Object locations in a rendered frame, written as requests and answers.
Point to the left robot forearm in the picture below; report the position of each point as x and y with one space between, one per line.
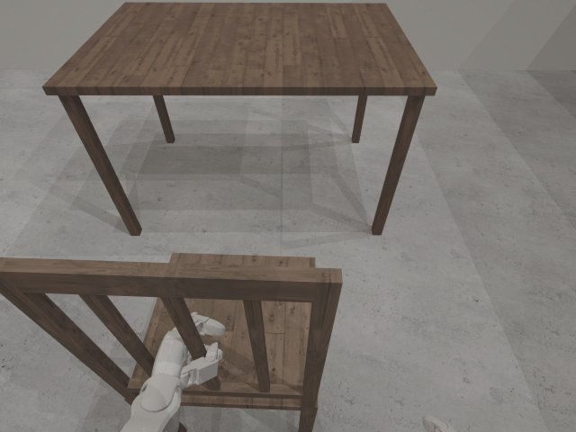
157 407

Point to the robot left hand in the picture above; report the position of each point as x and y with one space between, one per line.
174 358

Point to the table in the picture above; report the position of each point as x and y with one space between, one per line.
244 49

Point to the chair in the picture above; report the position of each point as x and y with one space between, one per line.
278 313

